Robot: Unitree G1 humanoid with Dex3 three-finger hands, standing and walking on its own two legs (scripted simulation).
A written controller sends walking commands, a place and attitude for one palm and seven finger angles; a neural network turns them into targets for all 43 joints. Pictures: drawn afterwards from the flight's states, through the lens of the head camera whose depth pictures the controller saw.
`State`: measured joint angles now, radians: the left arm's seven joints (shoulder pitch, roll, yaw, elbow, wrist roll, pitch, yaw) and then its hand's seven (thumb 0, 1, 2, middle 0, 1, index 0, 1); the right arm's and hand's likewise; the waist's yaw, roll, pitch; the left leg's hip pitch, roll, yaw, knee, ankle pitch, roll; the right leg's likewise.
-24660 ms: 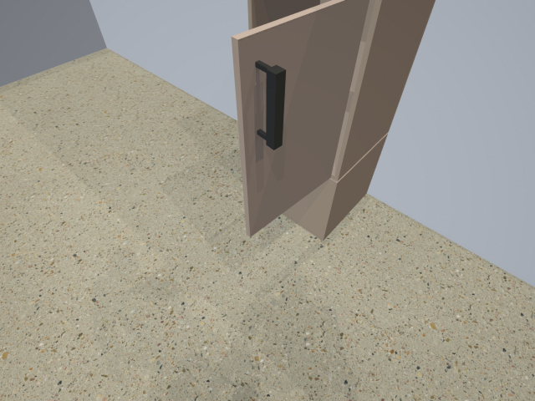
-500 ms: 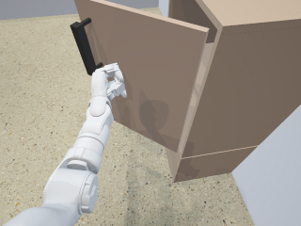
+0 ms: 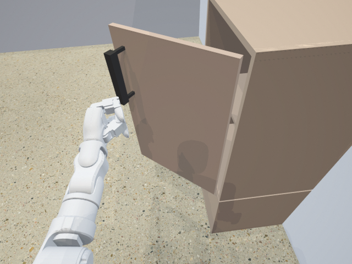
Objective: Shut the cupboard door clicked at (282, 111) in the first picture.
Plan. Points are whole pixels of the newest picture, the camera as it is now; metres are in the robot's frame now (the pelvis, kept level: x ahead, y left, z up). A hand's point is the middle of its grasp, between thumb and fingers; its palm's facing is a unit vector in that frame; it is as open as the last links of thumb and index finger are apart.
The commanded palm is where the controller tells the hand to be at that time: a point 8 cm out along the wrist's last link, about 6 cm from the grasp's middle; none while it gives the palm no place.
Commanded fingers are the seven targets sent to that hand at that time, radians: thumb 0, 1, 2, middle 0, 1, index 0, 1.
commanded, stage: draw the hand back to the body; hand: left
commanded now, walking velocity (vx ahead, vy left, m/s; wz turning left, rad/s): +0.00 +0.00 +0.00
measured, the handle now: (122, 76) +0.62 +0.18 +0.12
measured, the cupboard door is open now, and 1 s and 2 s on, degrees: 50 50 50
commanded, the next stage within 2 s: step back with the hand held close in 1.28 s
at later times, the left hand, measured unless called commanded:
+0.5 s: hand (57, 174) +0.25 +0.22 +0.15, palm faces +0.19 -0.95 -0.23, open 3.4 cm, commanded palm +0.21 +0.27 +0.17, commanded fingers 0.00 0.90 0.90 -0.72 -0.87 -0.72 -0.87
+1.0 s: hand out of the picture +0.17 +0.32 +0.18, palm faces +0.47 -0.77 -0.44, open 6.8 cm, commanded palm +0.13 +0.35 +0.19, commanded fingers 0.00 0.90 0.90 -0.20 -0.30 -0.20 -0.30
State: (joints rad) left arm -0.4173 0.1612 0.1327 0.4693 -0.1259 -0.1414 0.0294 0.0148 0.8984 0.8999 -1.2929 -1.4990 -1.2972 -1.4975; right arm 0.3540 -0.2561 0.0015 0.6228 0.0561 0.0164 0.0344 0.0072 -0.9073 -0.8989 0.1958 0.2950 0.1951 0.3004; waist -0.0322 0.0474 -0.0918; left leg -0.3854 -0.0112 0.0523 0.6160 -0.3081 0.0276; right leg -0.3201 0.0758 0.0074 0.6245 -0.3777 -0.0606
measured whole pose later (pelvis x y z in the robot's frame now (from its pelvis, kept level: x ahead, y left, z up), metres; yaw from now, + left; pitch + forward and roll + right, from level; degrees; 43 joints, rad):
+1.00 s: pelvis +0.00 +0.05 +0.02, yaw +2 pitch -3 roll -1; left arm 0.51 0.38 0.37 -0.40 -0.09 -0.09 0.09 0.01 0.89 0.90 -0.32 -0.42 -0.32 -0.42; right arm 0.22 -0.25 0.01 0.61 0.03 -0.01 -0.04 0.01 -0.91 -0.90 0.20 0.30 0.20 0.30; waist 0.06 0.08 -0.01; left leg -0.13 -0.06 0.04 0.41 -0.22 0.08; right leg -0.03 0.03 0.00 0.35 -0.26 -0.01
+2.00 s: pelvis -0.06 +0.07 +0.00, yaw -1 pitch +0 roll -2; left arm 0.55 0.45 0.45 -0.46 -0.05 -0.19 0.11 0.01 0.89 0.90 -0.21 -0.30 -0.21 -0.30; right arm 0.21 -0.25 -0.01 0.50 0.03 0.05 -0.07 0.01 -0.91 -0.90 0.20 0.30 0.20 0.30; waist 0.00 0.04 0.00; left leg -0.36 -0.05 0.10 0.55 -0.20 0.13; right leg -0.29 0.03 0.05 0.53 -0.24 0.03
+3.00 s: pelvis -0.29 +0.16 +0.00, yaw -2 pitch -2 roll -4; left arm 0.57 0.49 0.43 -0.62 -0.05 -0.19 0.13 0.01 0.88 0.90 -0.21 -0.30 -0.21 -0.30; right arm 0.26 -0.17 0.01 0.68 0.00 -0.03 -0.04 0.01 -0.90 -0.90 0.20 0.30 0.20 0.30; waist 0.05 -0.04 -0.05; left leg -0.53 -0.02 0.04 0.91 -0.37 -0.01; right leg -0.14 0.07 0.01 0.52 -0.37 -0.06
